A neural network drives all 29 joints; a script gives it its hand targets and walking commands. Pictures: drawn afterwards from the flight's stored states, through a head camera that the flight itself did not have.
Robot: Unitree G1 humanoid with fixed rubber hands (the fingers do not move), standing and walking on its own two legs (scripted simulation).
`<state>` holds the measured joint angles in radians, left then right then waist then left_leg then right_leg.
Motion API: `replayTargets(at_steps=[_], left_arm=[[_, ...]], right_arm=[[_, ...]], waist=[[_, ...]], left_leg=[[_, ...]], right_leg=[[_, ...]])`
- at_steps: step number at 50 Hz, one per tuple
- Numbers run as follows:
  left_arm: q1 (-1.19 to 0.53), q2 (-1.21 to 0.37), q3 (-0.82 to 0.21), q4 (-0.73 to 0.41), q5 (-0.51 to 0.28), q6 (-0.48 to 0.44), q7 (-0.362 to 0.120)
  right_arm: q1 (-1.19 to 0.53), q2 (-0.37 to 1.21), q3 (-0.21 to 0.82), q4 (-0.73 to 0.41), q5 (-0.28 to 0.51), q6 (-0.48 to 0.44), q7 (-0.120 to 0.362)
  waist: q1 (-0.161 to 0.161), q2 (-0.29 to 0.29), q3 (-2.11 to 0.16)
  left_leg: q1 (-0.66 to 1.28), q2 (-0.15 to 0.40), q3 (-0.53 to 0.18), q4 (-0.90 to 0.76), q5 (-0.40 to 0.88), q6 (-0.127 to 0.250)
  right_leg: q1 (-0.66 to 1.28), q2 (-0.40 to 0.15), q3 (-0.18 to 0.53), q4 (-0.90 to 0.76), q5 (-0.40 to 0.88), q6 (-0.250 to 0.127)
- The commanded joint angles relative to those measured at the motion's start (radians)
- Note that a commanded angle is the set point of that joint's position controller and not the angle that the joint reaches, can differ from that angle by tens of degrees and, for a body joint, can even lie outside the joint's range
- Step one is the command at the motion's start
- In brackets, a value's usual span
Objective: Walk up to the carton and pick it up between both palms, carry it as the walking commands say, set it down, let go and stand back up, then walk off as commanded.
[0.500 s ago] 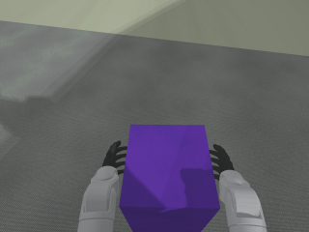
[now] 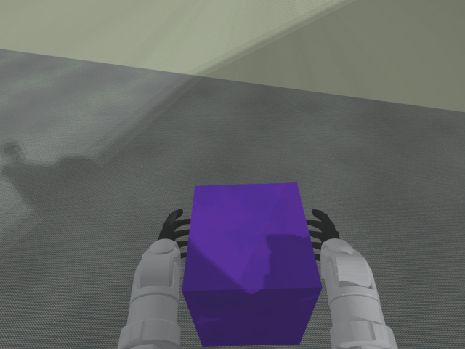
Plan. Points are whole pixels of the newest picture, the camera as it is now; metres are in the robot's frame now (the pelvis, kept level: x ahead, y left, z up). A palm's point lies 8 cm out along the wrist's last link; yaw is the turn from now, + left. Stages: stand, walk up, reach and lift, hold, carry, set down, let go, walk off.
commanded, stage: set down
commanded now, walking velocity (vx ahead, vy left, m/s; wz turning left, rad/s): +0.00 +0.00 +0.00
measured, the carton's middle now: (248, 267) +0.31 +0.00 -0.04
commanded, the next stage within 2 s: none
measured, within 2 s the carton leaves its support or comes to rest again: neither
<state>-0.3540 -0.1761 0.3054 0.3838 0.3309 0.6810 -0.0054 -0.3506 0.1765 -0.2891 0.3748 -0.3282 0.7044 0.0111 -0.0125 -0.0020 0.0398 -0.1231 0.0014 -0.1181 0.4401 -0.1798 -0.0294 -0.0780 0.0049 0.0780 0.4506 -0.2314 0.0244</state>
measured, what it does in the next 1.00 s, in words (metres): lowers itself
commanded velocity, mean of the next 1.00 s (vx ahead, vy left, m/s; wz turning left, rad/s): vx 0.00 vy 0.00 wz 0.00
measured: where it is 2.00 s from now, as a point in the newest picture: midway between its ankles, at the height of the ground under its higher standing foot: outside the picture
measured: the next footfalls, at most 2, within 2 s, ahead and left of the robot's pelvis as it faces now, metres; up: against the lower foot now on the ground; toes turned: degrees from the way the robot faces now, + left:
none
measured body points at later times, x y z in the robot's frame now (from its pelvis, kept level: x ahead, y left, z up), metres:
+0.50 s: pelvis +0.00 +0.01 -0.02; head +0.09 +0.02 +0.43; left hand +0.34 +0.15 -0.06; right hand +0.33 -0.14 -0.05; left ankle +0.05 +0.15 -0.74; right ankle +0.02 -0.14 -0.74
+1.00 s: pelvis -0.01 +0.01 -0.07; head +0.16 +0.01 +0.34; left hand +0.37 +0.15 -0.14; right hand +0.37 -0.14 -0.14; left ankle +0.05 +0.15 -0.74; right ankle +0.02 -0.14 -0.74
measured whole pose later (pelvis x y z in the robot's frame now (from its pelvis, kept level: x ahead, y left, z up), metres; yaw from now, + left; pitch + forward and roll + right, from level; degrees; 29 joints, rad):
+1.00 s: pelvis -0.01 +0.01 -0.07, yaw -2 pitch +30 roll -1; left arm -0.51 -0.17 0.41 0.47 0.29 0.28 0.00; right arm -0.50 0.18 -0.40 0.48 -0.28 0.27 0.00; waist 0.02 -0.02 -0.15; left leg -1.14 -0.03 -0.13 0.92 -0.30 -0.06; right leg -1.11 0.06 0.12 0.93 -0.35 0.05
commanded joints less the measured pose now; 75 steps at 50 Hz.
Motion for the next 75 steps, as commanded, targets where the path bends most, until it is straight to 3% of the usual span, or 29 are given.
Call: replayTargets(at_steps=[1, 10, 21, 32, 42, 50, 61, 75], left_arm=[[-0.595, -0.926, -0.462, 0.108, -0.219, -0.053, -0.273], [-0.624, -0.907, -0.342, 0.218, -0.149, -0.142, -0.257], [-0.554, -0.97, -0.451, 0.172, -0.153, -0.302, -0.21], [-0.505, -0.954, -0.498, 0.152, -0.127, -0.399, -0.203], [-0.56, -0.938, -0.517, 0.153, -0.144, -0.422, -0.227], [-0.644, -0.945, -0.511, 0.185, -0.162, -0.416, -0.237], [-0.767, -0.953, -0.476, 0.247, -0.175, -0.404, -0.216], [-0.884, -0.93, -0.469, 0.277, -0.211, -0.419, -0.183]], right_arm=[[-0.583, 0.976, 0.438, 0.1, 0.205, -0.073, 0.24], [-0.667, 0.935, 0.338, 0.187, 0.155, -0.176, 0.216], [-0.596, 0.903, 0.414, 0.144, 0.137, -0.351, 0.216], [-0.567, 0.902, 0.469, 0.135, 0.145, -0.443, 0.226], [-0.609, 0.931, 0.5, 0.141, 0.155, -0.463, 0.211], [-0.694, 0.941, 0.498, 0.167, 0.165, -0.459, 0.202], [-0.822, 0.932, 0.465, 0.223, 0.181, -0.451, 0.198], [-0.945, 0.905, 0.464, 0.245, 0.224, -0.467, 0.168]], waist=[[-0.003, -0.037, -0.134], [0.016, -0.005, -0.194], [-0.01, 0.018, -0.494], [0.014, 0.016, -0.674], [0.028, -0.01, -0.823], [0.031, -0.003, -0.898], [0.035, 0.011, -0.974], [0.04, 0.002, -1.088]], left_leg=[[0.048, -0.118, 0.101, -0.054, -0.142, 0.046], [-0.059, -0.108, 0.086, 0.005, -0.095, 0.048], [-0.111, -0.119, 0.057, 0.104, 0.186, 0.022], [-0.263, -0.129, 0.069, 0.233, 0.276, 0.004], [-0.468, -0.138, 0.103, 0.368, 0.23, -0.001], [-0.608, -0.144, 0.112, 0.467, 0.137, -0.005], [-0.765, -0.146, 0.123, 0.595, 0.034, -0.013], [-0.895, -0.158, 0.143, 0.761, 0.044, -0.025]], right_leg=[[-0.12, 0.076, -0.028, -0.147, -0.225, -0.028], [-0.174, 0.083, -0.03, -0.037, -0.122, -0.027], [-0.302, 0.122, -0.038, 0.093, 0.155, -0.027], [-0.503, 0.138, -0.05, 0.207, 0.24, -0.012], [-0.634, 0.145, -0.055, 0.323, 0.231, 0.008], [-0.774, 0.151, -0.062, 0.427, 0.139, 0.011], [-0.959, 0.166, -0.082, 0.572, 0.028, 0.01], [-1.106, 0.179, -0.108, 0.734, 0.027, 0.025]])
